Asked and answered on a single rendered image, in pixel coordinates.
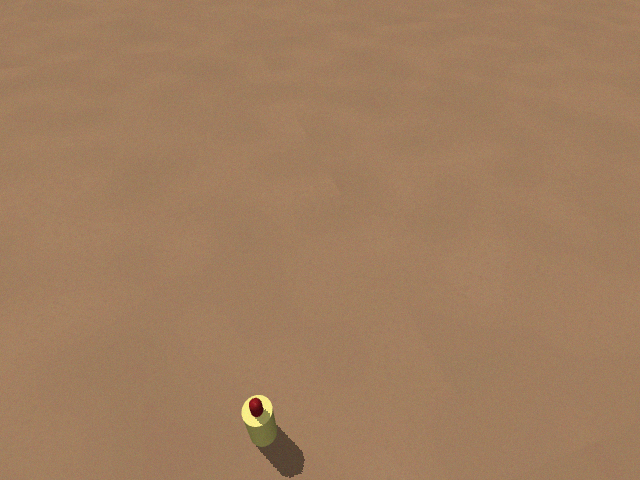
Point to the bottle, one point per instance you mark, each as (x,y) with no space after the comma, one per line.
(258,416)

